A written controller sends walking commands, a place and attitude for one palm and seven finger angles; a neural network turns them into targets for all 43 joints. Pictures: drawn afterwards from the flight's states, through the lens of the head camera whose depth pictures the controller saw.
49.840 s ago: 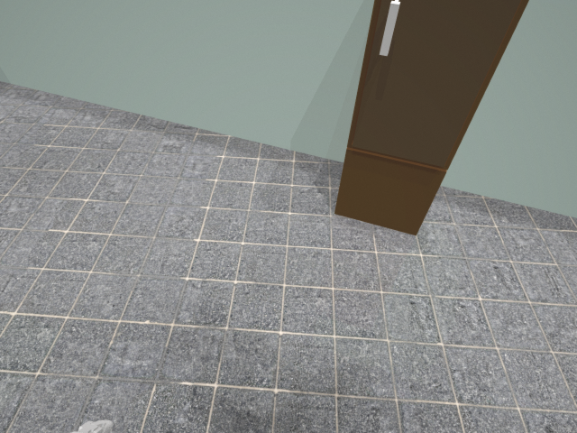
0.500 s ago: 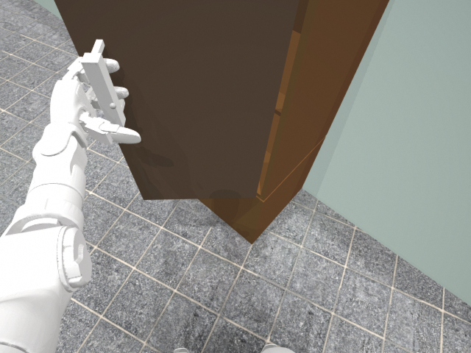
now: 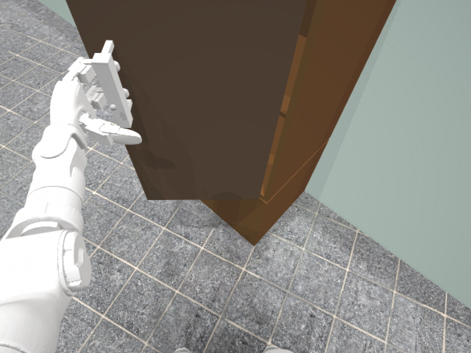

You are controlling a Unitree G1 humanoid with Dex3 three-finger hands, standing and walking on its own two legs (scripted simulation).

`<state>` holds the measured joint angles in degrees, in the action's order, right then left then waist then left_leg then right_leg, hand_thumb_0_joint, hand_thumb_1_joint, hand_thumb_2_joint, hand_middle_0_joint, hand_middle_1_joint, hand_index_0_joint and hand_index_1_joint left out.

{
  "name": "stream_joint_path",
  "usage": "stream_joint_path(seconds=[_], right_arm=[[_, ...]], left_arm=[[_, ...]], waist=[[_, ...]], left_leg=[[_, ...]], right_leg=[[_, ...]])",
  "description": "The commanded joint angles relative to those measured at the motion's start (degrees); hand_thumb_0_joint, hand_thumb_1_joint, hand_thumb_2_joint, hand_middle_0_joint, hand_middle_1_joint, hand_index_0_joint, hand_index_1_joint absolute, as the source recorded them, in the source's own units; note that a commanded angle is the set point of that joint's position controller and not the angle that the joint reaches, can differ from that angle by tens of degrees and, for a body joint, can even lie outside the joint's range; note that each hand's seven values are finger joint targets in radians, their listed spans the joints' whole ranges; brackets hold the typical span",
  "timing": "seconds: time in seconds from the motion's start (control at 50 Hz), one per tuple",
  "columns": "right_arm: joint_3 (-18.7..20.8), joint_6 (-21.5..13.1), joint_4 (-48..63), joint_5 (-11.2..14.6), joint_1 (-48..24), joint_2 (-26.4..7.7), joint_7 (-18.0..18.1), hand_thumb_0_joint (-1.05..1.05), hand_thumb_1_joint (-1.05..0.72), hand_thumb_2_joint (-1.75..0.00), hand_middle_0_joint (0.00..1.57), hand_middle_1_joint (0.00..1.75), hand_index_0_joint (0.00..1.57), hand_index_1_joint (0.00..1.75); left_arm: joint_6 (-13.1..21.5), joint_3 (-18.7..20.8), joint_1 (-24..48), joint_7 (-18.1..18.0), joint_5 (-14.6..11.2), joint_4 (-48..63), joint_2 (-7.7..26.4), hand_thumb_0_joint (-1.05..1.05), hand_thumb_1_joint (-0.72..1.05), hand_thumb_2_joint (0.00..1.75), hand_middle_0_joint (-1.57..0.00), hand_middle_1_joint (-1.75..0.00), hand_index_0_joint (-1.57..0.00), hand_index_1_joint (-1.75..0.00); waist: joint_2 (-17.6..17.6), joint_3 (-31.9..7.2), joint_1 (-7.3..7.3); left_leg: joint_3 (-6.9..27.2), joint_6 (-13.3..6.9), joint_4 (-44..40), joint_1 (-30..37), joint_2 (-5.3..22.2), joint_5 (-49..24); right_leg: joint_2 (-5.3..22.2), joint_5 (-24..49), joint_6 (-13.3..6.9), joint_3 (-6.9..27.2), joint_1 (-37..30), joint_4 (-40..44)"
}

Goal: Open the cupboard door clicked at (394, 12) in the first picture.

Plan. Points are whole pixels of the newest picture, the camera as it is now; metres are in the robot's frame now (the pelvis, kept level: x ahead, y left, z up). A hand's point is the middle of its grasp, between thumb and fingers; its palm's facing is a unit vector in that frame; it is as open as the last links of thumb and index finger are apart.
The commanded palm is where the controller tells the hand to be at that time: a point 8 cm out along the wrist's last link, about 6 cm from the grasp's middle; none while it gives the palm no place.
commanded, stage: close the thumb around the handle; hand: left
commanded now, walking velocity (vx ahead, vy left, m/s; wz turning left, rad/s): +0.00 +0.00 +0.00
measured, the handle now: (117, 86) +0.54 +0.18 +0.13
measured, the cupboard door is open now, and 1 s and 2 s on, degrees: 44 48 91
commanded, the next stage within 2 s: pull the door open along its arc in 0.60 s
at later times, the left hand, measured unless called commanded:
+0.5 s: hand (118, 107) +0.48 +0.17 +0.14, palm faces -0.03 -1.00 +0.01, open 6.5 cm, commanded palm +0.46 +0.22 +0.13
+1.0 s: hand (123, 117) +0.46 +0.16 +0.14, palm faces -0.03 -1.00 +0.01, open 6.2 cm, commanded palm +0.41 +0.21 +0.13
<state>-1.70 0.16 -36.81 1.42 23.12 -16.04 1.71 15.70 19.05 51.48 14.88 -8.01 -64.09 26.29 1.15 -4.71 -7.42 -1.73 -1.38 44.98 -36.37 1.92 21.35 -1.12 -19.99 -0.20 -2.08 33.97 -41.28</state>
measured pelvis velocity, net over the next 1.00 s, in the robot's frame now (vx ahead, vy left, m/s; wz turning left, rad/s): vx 0.00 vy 0.00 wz -0.02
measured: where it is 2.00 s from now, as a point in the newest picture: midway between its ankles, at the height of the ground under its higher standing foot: outside the picture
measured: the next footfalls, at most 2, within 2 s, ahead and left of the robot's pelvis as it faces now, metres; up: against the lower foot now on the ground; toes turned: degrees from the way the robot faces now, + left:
none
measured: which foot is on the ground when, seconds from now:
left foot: down 0.00-1.00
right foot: down 0.00-1.00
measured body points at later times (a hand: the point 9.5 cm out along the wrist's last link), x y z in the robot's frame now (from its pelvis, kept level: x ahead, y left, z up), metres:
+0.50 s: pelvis -0.01 +0.00 +0.00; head +0.06 +0.01 +0.44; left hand +0.48 +0.23 +0.14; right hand +0.02 -0.26 -0.11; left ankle +0.00 +0.10 -0.71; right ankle +0.00 -0.12 -0.71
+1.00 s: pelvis +0.00 +0.00 +0.00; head +0.05 -0.01 +0.45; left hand +0.46 +0.21 +0.14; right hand +0.03 -0.27 -0.11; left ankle +0.00 +0.10 -0.71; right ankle +0.00 -0.12 -0.71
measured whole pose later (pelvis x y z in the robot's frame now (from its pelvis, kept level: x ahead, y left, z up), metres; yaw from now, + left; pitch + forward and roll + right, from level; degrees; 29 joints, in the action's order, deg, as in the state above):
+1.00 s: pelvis +0.00 +0.00 +0.00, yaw -1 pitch +11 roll -1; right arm -1.2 0.8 -34.9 2.2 23.7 -15.8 1.1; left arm 13.4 18.1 41.0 12.7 -10.0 -52.4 22.1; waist 2.0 -5.6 -6.3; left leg -3.2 -1.1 42.7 -32.5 2.4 21.1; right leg -1.6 -19.7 -0.5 -0.5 31.2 -40.1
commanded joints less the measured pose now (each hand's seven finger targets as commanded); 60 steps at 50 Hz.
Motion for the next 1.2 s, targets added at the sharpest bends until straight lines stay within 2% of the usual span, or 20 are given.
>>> stream_joint_path(seconds=[0.0,0.16,0.2,0.24,0.34,0.36,0.38,0.42,0.46,0.52,0.62,0.66,0.7,0.88,0.96,1.08,1.12,1.14,1.16,1.18], right_arm=[[3.8,-1.5,3.8,0.1,6.1,-9.3,0.6,0.00,-0.90,-0.90,0.20,0.30,0.20,0.30],[3.8,-1.7,3.8,-0.1,6.0,-9.3,0.5,0.00,-0.90,-0.90,0.20,0.30,0.20,0.30],[3.7,-1.8,3.6,0.0,5.8,-9.1,0.4,0.00,-0.90,-0.90,0.20,0.30,0.20,0.30],[3.6,-1.8,3.7,-0.1,6.1,-9.5,0.5,0.00,-0.90,-0.90,0.20,0.30,0.20,0.30],[3.5,-2.0,3.7,-0.1,6.2,-9.4,0.7,0.00,-0.90,-0.90,0.20,0.30,0.20,0.30],[3.6,-2.0,3.7,-0.1,6.2,-9.5,0.7,0.00,-0.90,-0.90,0.20,0.30,0.20,0.30],[3.5,-2.0,4.1,0.0,5.8,-9.3,0.6,0.00,-0.90,-0.90,0.20,0.30,0.20,0.30],[3.5,-2.1,3.8,-0.1,6.0,-9.3,0.6,0.00,-0.90,-0.90,0.20,0.30,0.20,0.30],[3.7,-2.0,4.1,-0.2,6.2,-9.5,0.6,0.00,-0.90,-0.90,0.20,0.30,0.20,0.30],[3.7,-1.9,4.4,0.0,5.9,-9.1,0.5,0.00,-0.90,-0.90,0.20,0.30,0.20,0.30],[3.6,-1.7,4.0,0.1,6.1,-9.3,0.7,0.00,-0.90,-0.90,0.20,0.30,0.20,0.30],[3.5,-1.8,3.9,0.0,6.4,-9.5,0.8,0.00,-0.90,-0.90,0.20,0.30,0.20,0.30],[3.6,-2.0,4.2,0.0,6.1,-9.0,0.7,0.00,-0.90,-0.90,0.20,0.30,0.20,0.30],[4.0,-1.7,7.3,0.5,3.8,-8.7,0.1,0.00,-0.90,-0.90,0.20,0.30,0.20,0.30],[4.1,-1.7,9.6,1.2,1.1,-8.0,-0.1,0.00,-0.90,-0.90,0.20,0.30,0.20,0.30],[3.9,-2.8,13.1,1.9,-4.7,-6.2,-0.9,0.00,-0.90,-0.90,0.20,0.30,0.20,0.30],[3.7,-3.5,14.1,2.1,-6.9,-5.5,-1.2,0.00,-0.90,-0.90,0.20,0.30,0.20,0.30],[3.4,-4.3,14.6,2.1,-9.8,-3.4,-1.4,0.00,-0.90,-0.90,0.20,0.30,0.20,0.30],[3.1,-4.8,14.2,1.6,-10.9,-3.1,-1.9,0.00,-0.90,-0.90,0.20,0.30,0.20,0.30],[3.3,-5.0,14.1,1.4,-11.3,-3.2,-2.3,0.00,-0.90,-0.90,0.20,0.30,0.20,0.30]], left_arm=[[3.3,0.7,27.3,0.0,-1.0,12.5,11.5,0.00,-0.16,0.44,-0.32,-1.24,-0.32,-1.24],[4.1,1.1,28.1,-1.5,-0.8,14.5,11.6,0.00,0.28,0.64,-0.36,-1.28,-0.36,-1.28],[3.5,-0.8,28.6,-1.6,-0.7,12.0,9.1,0.00,0.40,0.68,-0.36,-1.30,-0.36,-1.30],[3.8,0.7,29.0,-2.0,-0.5,12.3,11.5,0.00,0.51,0.73,-0.37,-1.31,-0.37,-1.31],[3.8,0.9,29.5,-1.6,-0.5,11.4,11.8,0.00,0.79,0.85,-0.39,-1.34,-0.39,-1.34],[4.1,2.7,28.7,-1.6,-0.1,11.5,14.2,0.00,0.84,0.88,-0.40,-1.34,-0.40,-1.34],[4.1,0.7,29.0,-1.4,-0.2,12.2,12.0,0.00,0.90,0.90,-0.40,-1.35,-0.40,-1.35],[4.0,0.6,29.5,-1.3,-0.1,11.8,11.9,0.00,0.90,0.90,-0.40,-1.35,-0.40,-1.35],[4.5,2.6,28.3,-1.4,-0.1,13.1,14.1,0.00,0.90,0.90,-0.40,-1.35,-0.40,-1.35],[4.2,1.9,27.0,-1.6,-0.3,13.3,12.6,0.00,0.90,0.90,-0.40,-1.35,-0.40,-1.35],[3.4,0.3,28.7,-2.2,0.3,11.2,11.9,0.00,0.90,0.90,-0.40,-1.35,-0.40,-1.35],[3.6,2.5,29.2,-2.4,0.4,11.0,14.5,0.00,0.90,0.90,-0.40,-1.35,-0.40,-1.35],[3.5,0.2,29.5,-2.3,0.1,11.6,10.9,0.00,0.90,0.90,-0.40,-1.35,-0.40,-1.35],[2.9,1.8,14.6,-1.2,-2.2,20.9,10.5,0.00,0.90,0.90,-0.40,-1.35,-0.40,-1.35],[1.1,1.5,3.3,-1.0,-4.0,28.7,7.9,0.00,0.90,0.90,-0.40,-1.35,-0.40,-1.35],[-2.8,-1.6,-17.4,-2.1,-6.2,48.4,1.1,0.00,0.90,0.90,-0.40,-1.35,-0.40,-1.35],[-4.6,-4.8,-24.3,-3.0,-6.6,55.4,-3.6,0.00,0.90,0.90,-0.40,-1.35,-0.40,-1.35],[-5.9,2.4,-24.2,-11.2,-9.6,61.4,-4.5,0.00,0.90,0.90,-0.40,-1.35,-0.40,-1.35],[-7.4,-3.5,-29.0,-15.1,-8.0,63.6,-10.6,0.00,0.90,0.90,-0.40,-1.35,-0.40,-1.35],[-8.5,-4.2,-32.6,-18.4,-6.8,67.4,-11.8,0.00,0.90,0.90,-0.40,-1.35,-0.40,-1.35]], waist=[[3.7,-21.6,-0.71],[4.4,-22.7,-0.17],[3.1,-19.7,-1.01],[2.7,-20.7,-0.66],[2.4,-21.3,-1.14],[2.5,-22.4,-0.11],[3.2,-22.6,-0.65],[3.1,-21.1,-0.87],[3.6,-23.7,0.06],[3.3,-22.7,0.24],[2.1,-18.9,-1.19],[2.6,-21.0,-0.54],[2.8,-21.0,-1.07],[2.2,-25.0,3.19],[0.7,-23.4,5.16],[1.0,-20.6,8.14],[0.3,-18.6,8.24],[0.1,-17.6,12.96],[-0.5,-15.1,11.05],[-1.5,-15.1,11.13]], left_leg=[[3.2,-0.2,-4.1,18.4,-0.9,-20.9],[4.1,0.2,-4.3,20.0,-0.8,-22.3],[3.9,0.1,-4.7,18.4,-0.8,-19.0],[3.8,-0.1,-4.6,17.7,-1.1,-18.4],[3.3,-0.4,-4.5,16.5,-1.3,-17.6],[3.4,-0.2,-4.4,16.6,-1.2,-18.3],[3.3,-0.2,-4.6,17.1,-1.2,-18.0],[3.4,-0.2,-4.6,16.6,-1.1,-17.3],[3.2,-0.2,-4.3,17.4,-1.2,-18.9],[3.0,-0.2,-4.5,17.2,-1.2,-18.9],[2.9,-0.5,-5.0,14.7,-1.3,-15.1],[2.9,-0.4,-4.9,15.0,-1.4,-15.7],[2.8,-0.4,-5.0,15.7,-1.4,-15.5],[1.4,-0.4,-5.3,17.3,-1.4,-22.6],[0.4,-0.7,-6.2,17.5,-1.4,-24.4],[-0.4,-0.7,-8.3,19.8,-1.4,-28.6],[-0.6,-0.4,-9.1,21.0,-1.2,-28.4],[-0.5,0.2,-9.7,19.0,-1.6,-28.4],[-0.6,0.7,-10.6,20.1,-1.2,-27.4],[-0.4,0.8,-10.8,20.5,-1.1,-27.3]], right_leg=[[-1.6,19.5,-0.9,0.0,-4.3,3.6],[-1.6,18.8,-1.1,-0.3,-3.8,3.2],[-1.6,16.6,-1.0,-0.3,-2.4,3.8],[-1.6,16.4,-1.1,0.0,-3.7,3.7],[-1.4,17.3,-0.9,0.3,-4.9,3.8],[-1.4,17.9,-1.0,0.5,-5.4,3.4],[-1.4,17.6,-0.9,0.4,-4.9,3.5],[-1.5,16.8,-1.0,0.2,-4.3,3.6],[-1.5,18.5,-1.0,0.5,-5.7,3.4],[-1.6,18.4,-1.0,0.4,-5.9,3.6],[-1.5,15.8,-0.7,0.6,-4.4,4.4],[-1.4,16.6,-0.8,0.8,-5.7,4.1],[-1.4,16.2,-0.7,0.6,-5.0,4.3],[-1.5,24.5,-1.1,0.6,-12.3,3.5],[-1.4,27.4,-1.0,0.6,-15.5,4.1],[-0.8,31.1,-0.9,0.1,-19.8,5.0],[-0.7,30.4,-0.7,-0.4,-19.6,5.7],[-0.8,28.3,-0.9,-1.4,-20.8,6.5],[-0.9,27.3,-0.8,-1.8,-20.0,6.4],[-0.7,27.0,-0.7,-2.0,-20.2,6.5]])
